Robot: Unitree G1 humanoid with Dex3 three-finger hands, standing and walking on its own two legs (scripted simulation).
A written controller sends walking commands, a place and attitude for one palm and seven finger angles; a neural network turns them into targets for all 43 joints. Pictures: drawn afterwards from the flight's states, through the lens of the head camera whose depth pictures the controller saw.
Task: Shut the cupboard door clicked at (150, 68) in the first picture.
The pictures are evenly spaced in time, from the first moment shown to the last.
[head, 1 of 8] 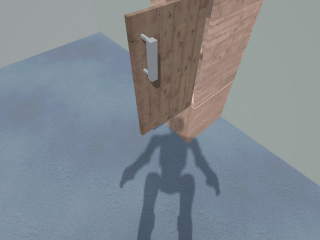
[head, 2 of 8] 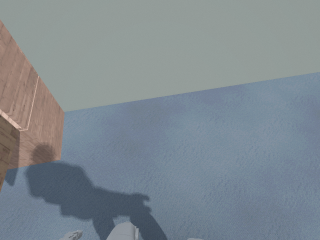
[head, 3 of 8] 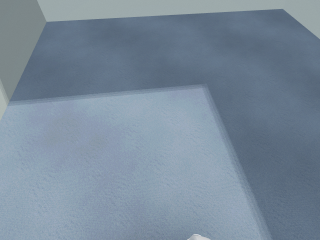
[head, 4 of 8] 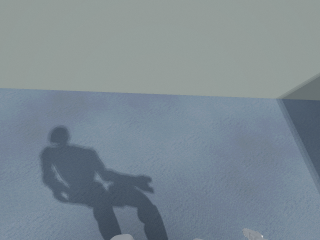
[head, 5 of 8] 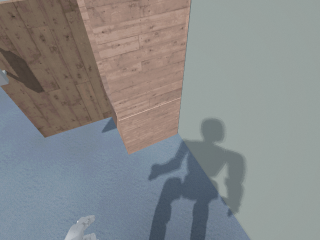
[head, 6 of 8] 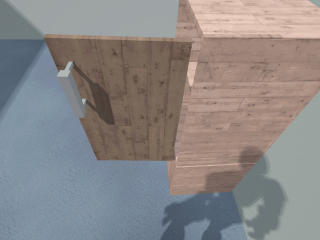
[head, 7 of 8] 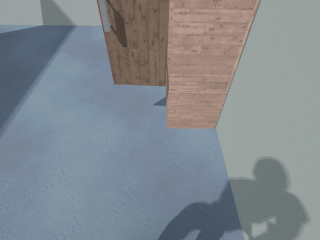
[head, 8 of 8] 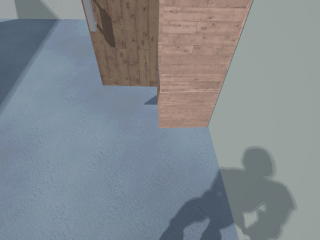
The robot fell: no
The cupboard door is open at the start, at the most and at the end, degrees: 87 87 87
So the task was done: no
